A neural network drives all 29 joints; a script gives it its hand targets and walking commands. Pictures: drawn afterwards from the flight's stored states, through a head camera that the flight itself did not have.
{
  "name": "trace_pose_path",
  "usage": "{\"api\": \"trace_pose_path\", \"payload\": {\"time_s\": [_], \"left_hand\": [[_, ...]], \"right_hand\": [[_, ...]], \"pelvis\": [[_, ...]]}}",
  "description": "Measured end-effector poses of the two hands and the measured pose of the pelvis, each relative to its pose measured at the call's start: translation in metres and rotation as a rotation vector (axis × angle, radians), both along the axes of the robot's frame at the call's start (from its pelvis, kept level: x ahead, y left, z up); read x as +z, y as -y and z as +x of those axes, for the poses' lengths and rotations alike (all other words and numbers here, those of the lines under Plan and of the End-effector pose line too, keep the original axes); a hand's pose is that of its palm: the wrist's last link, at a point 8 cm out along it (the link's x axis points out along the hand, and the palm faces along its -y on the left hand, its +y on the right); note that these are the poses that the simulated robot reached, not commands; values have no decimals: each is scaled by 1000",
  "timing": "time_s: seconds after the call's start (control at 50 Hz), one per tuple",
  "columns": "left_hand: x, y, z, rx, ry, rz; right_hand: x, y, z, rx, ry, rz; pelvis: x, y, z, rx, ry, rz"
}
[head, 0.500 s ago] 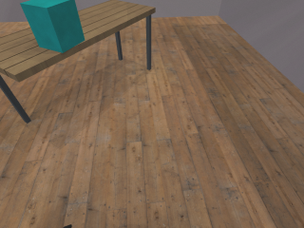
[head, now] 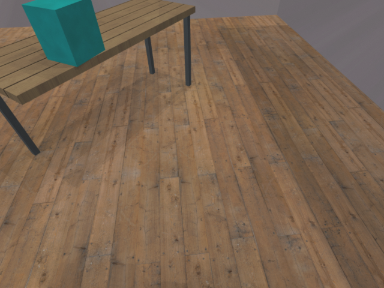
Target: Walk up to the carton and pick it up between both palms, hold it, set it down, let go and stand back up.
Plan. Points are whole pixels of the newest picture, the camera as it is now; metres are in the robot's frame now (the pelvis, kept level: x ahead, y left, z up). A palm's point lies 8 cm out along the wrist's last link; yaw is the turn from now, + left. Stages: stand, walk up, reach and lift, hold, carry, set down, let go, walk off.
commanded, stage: walk up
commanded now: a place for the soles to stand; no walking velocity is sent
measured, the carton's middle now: (68, 29) +1.26 +0.63 +0.05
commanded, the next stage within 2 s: none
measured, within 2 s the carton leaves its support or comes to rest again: neither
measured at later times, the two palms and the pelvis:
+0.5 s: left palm out of the picture +0.14 +0.38 -0.12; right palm out of the picture +0.16 -0.24 -0.08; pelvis +0.07 +0.08 -0.01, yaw +12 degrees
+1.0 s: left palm (40, 275) +0.20 +0.34 -0.08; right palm (271, 182) +0.46 -0.22 -0.11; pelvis +0.26 +0.03 +0.00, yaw +24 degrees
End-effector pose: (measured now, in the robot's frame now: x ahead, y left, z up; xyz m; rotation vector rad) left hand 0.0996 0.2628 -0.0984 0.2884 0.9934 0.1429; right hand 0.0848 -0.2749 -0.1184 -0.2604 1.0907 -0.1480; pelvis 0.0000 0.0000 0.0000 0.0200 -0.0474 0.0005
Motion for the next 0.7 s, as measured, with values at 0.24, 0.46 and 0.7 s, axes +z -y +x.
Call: {"api": "trace_pose_path", "payload": {"time_s": [0.24, 0.46, 0.7], "left_hand": [[-6, -44, -2, 20, 0, 12], [-24, -115, 37, 118, 55, -21], [1, -128, 75, 253, 65, 32]], "right_hand": [[21, 6, 30, 70, -14, -44], [38, -26, 61, 124, -106, -187], [34, -40, 184, 274, -81, -179]], "pelvis": [[-2, -20, 14, 53, -18, -46], [-11, -74, 62, 183, -12, -47], [-2, -71, 140, 331, -24, -3]]}}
